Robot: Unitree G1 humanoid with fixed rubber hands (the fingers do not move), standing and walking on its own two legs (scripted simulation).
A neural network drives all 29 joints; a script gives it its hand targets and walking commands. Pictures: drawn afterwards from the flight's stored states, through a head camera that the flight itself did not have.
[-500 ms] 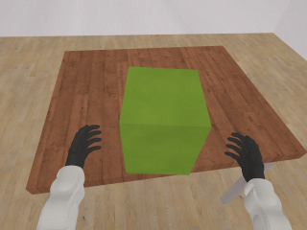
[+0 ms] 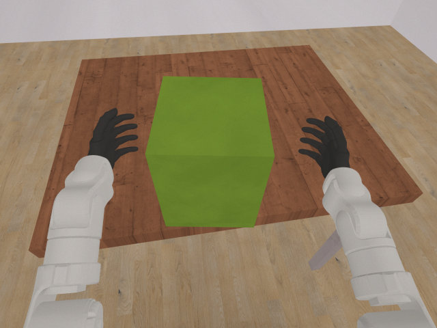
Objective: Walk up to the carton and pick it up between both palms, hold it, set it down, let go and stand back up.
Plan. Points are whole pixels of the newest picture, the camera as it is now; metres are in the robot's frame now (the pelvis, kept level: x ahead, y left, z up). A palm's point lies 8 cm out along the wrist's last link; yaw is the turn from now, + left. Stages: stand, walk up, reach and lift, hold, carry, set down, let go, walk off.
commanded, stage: reach and lift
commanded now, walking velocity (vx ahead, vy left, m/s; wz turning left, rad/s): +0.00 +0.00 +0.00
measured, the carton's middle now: (211, 156) +0.43 +0.04 +0.04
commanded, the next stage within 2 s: none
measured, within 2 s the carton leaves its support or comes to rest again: neither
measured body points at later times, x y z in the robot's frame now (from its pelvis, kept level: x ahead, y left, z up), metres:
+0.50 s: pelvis +0.01 +0.00 +0.00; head +0.02 +0.03 +0.45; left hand +0.43 +0.24 +0.18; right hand +0.44 -0.16 +0.18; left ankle +0.00 +0.14 -0.75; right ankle +0.03 -0.11 -0.75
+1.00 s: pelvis +0.02 +0.01 +0.00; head +0.04 +0.03 +0.45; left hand +0.45 +0.24 +0.15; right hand +0.47 -0.16 +0.15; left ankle +0.00 +0.14 -0.75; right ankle +0.03 -0.11 -0.75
